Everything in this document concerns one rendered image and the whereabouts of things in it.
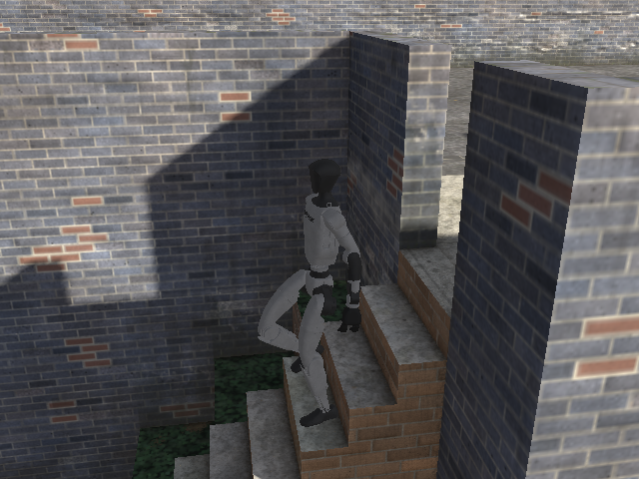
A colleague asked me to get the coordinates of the robot right shin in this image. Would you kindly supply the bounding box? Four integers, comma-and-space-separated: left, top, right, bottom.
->
258, 324, 300, 353

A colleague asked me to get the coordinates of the robot left foot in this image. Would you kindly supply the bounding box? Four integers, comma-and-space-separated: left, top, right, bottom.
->
300, 404, 338, 427

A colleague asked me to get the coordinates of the robot left forearm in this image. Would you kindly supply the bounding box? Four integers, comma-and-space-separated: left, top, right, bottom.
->
345, 252, 362, 308

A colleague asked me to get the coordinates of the left robot hand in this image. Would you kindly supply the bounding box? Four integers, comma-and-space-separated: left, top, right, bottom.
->
337, 307, 361, 332

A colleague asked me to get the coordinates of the robot left upper arm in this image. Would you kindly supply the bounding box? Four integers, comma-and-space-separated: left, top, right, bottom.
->
322, 208, 360, 264

